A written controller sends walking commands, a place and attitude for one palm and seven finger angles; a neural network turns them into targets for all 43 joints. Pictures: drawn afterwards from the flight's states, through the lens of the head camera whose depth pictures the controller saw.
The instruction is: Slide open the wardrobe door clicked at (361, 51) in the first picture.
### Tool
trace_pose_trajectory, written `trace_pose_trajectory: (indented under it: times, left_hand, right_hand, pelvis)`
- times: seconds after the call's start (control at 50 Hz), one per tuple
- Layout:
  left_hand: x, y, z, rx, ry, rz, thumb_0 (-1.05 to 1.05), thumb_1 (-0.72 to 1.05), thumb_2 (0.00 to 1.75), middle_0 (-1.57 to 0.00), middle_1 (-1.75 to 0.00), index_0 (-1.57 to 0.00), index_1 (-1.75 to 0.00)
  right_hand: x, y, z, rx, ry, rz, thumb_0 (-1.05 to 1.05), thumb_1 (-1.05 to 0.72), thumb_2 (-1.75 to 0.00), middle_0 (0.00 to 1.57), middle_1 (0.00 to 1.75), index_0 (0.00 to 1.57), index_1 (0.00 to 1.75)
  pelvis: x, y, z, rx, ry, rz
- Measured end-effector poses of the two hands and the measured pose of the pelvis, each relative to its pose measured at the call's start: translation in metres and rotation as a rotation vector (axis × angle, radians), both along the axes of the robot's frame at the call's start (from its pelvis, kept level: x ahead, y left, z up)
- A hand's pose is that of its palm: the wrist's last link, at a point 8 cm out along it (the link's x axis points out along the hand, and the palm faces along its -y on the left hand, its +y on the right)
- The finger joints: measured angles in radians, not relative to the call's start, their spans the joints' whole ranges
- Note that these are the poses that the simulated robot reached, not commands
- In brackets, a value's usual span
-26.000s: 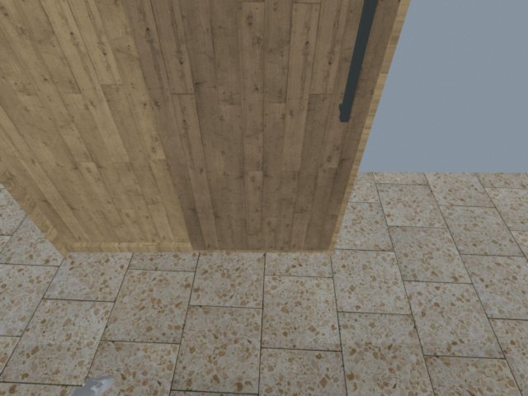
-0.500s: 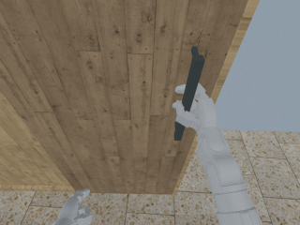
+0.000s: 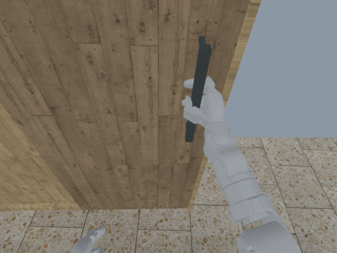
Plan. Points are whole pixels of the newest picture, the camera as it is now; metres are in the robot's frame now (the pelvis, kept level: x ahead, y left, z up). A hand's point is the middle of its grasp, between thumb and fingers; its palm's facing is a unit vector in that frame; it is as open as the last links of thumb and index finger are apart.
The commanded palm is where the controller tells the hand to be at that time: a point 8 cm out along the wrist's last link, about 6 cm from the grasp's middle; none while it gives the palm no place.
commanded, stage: step sideways, sliding the door along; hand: right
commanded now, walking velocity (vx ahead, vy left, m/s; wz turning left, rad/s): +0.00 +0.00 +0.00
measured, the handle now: (194, 97) +0.46 -0.04 +0.15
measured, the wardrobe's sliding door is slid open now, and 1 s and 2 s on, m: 0.00 0.03 0.23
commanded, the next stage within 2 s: none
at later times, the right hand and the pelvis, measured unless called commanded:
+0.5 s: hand (186, 110) +0.40 -0.02 +0.15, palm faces +0.00 +0.99 -0.11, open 6.0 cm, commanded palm +0.38 +0.00 +0.16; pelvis +0.01 +0.08 +0.00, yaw +0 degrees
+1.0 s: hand (168, 107) +0.41 +0.02 +0.14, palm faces +0.30 +0.95 -0.08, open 6.2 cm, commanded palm +0.38 +0.06 +0.15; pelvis +0.08 +0.20 -0.02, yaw -6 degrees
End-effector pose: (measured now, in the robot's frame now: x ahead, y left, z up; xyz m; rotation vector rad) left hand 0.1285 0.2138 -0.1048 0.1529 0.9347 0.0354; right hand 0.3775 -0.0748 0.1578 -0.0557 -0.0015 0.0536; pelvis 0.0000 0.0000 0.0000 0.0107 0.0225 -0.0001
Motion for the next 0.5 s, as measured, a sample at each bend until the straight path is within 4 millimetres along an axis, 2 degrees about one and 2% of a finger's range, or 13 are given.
trace_pose_trajectory:
  times: [0.08,0.16,0.3,0.4,0.5]
  left_hand:
    - [-0.015,0.004,-0.003,0.01,0.016,0.012,0.01,0.91,0.9,-0.2,-0.3,-0.2,-0.3]
    - [-0.025,0.013,-0.001,0.044,0.005,0.097,0.01,0.91,0.9,-0.2,-0.3,-0.2,-0.3]
    - [-0.028,0.029,0.0,0.076,0.023,0.153,0.01,0.91,0.9,-0.2,-0.3,-0.2,-0.3]
    - [-0.013,0.039,0.001,0.055,0.051,0.08,0.01,0.91,0.9,-0.2,-0.3,-0.2,-0.3]
    - [0.026,0.057,-0.003,0.025,-0.014,0.001,0.01,0.91,0.9,-0.2,-0.3,-0.2,-0.3]
  right_hand:
    - [0.0,0.0,0.0,-0.002,-0.003,0.002,-0.01,-0.76,-0.82,0.34,1.37,0.26,1.4]
    - [0.005,-0.007,-0.001,-0.054,-0.057,0.071,-0.02,-0.71,-0.8,0.37,1.38,0.28,1.4]
    - [0.007,-0.009,-0.002,-0.077,-0.092,0.085,-0.04,-0.67,-0.81,0.41,1.39,0.31,1.4]
    - [0.005,-0.005,-0.003,-0.058,-0.092,0.036,-0.03,-0.68,-0.83,0.42,1.39,0.3,1.4]
    - [0.004,0.003,-0.006,-0.048,-0.129,-0.048,-0.02,-0.72,-0.85,0.44,1.39,0.26,1.4]
  pelvis:
    - [-0.005,-0.001,-0.001,0.0,0.0,0.001]
    - [-0.008,0.0,0.001,-0.007,-0.016,0.035]
    - [-0.003,0.015,0.005,0.004,-0.039,0.036]
    - [0.002,0.041,0.01,0.038,-0.069,0.024]
    - [0.012,0.078,-0.002,0.041,-0.091,0.002]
